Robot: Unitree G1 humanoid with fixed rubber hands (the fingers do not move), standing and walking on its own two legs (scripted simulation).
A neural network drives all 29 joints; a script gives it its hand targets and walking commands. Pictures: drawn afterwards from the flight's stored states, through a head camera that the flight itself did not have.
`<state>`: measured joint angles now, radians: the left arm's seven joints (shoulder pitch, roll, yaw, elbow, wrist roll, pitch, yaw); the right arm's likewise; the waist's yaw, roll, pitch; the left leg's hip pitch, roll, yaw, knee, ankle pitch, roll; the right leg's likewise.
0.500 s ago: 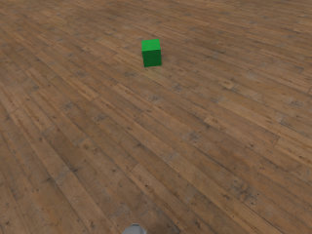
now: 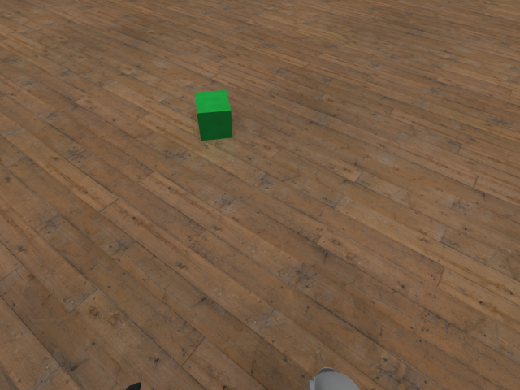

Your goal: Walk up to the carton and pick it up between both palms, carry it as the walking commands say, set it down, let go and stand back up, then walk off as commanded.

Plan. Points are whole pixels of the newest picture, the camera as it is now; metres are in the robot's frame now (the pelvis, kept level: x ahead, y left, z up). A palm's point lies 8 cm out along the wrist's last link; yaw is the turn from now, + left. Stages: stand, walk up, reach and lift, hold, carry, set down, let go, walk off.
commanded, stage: walk up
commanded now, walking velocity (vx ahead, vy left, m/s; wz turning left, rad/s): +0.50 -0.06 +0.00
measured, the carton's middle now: (213, 115) +1.82 +0.13 -0.68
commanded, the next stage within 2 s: none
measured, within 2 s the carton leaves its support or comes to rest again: neither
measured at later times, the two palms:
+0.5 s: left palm out of the picture +0.18 +0.20 -0.12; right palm (391, 283) +0.34 -0.28 -0.14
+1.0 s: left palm (134, 211) +0.59 +0.28 -0.14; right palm (341, 248) +0.43 -0.20 -0.12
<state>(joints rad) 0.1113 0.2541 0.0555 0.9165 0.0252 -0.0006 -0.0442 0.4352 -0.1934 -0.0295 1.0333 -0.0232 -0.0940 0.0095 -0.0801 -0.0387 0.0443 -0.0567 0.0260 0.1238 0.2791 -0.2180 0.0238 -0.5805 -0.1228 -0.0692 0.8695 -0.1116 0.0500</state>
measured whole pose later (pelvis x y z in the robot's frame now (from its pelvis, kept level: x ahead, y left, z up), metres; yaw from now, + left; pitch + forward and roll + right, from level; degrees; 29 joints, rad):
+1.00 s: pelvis +0.49 +0.04 +0.00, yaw +0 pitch +0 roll -1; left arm 0.15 0.23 0.07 0.96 0.03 -0.01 -0.03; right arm 0.41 -0.18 -0.04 1.08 -0.02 -0.10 0.00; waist -0.06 -0.03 0.04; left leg -0.09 0.04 0.18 0.31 -0.22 0.03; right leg -0.57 -0.13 -0.07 0.95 -0.14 0.04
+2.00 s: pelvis +0.98 +0.07 +0.00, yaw +2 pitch +0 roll -2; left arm 0.24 0.25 0.07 1.01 0.03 -0.02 -0.02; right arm 0.33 -0.19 -0.05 1.04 -0.03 -0.09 0.01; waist -0.02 -0.04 0.05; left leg -0.19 0.08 0.16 0.38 -0.19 0.02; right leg -0.50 -0.12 -0.06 1.10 -0.22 0.04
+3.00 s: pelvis +1.23 +0.07 -0.01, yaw +3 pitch -1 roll +0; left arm 0.29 0.17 0.03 1.12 0.01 0.00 0.03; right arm 0.18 -0.14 -0.02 1.07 0.00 -0.01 -0.03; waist 0.02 -0.05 0.03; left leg -0.21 0.02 0.09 0.37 -0.14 0.01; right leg -0.15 -0.09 -0.06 0.40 -0.22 0.05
